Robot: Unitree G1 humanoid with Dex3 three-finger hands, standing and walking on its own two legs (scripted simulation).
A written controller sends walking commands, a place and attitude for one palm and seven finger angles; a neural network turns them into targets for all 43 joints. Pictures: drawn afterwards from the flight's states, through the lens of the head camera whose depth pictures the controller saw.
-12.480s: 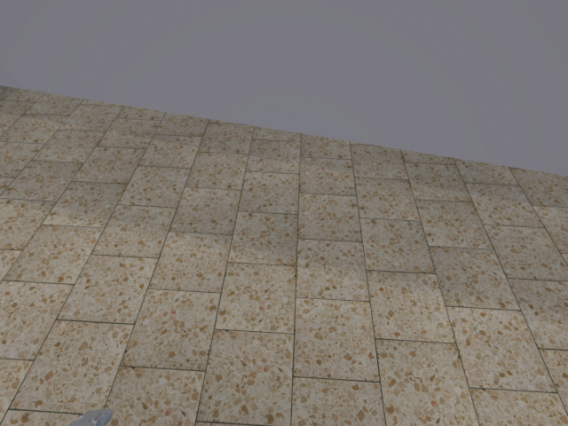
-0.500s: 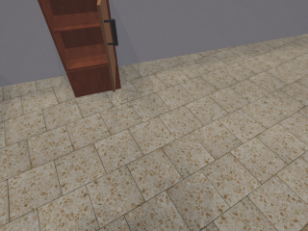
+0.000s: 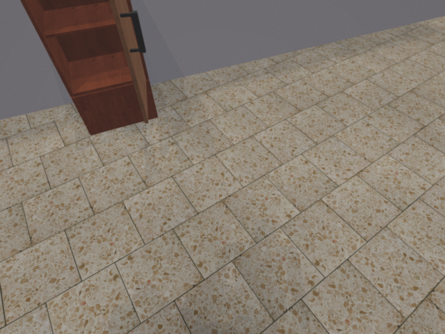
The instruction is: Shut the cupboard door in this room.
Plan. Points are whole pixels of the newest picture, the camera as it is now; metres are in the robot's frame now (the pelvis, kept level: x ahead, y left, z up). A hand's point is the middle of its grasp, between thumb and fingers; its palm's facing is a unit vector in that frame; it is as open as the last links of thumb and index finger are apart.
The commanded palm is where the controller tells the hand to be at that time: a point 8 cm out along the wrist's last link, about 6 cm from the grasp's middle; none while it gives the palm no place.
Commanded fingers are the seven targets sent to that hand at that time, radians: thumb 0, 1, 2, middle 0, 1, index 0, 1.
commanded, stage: walk around to get in front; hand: left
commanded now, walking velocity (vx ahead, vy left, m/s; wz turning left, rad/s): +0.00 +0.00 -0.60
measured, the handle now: (133, 33) +1.14 +0.45 -0.01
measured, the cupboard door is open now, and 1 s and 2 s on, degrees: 78 78 78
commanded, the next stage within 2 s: none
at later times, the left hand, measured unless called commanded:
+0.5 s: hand out of the picture +0.08 +0.16 -0.14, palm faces -0.14 -0.96 -0.23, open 7.4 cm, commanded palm none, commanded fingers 0.00 0.90 0.90 -0.20 -0.30 -0.20 -0.30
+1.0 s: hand (193, 212) +0.42 +0.11 -0.16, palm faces -0.53 -0.82 -0.21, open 7.4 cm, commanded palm none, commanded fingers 0.00 0.90 0.90 -0.20 -0.30 -0.20 -0.30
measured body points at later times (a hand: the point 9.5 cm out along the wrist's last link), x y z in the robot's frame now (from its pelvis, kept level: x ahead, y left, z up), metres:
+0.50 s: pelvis +0.04 -0.03 +0.02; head +0.07 -0.05 +0.46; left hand +0.09 +0.21 -0.13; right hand +0.12 -0.31 -0.12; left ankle +0.07 +0.15 -0.66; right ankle +0.01 -0.10 -0.73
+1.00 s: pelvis +0.22 -0.01 +0.01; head +0.26 -0.01 +0.46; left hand +0.45 +0.16 -0.14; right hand +0.04 -0.19 -0.12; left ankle +0.18 +0.12 -0.73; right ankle +0.18 -0.18 -0.64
